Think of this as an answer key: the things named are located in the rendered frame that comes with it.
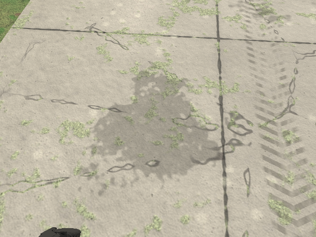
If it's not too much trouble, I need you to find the robot left hand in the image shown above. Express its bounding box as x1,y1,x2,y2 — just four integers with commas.
39,227,81,237

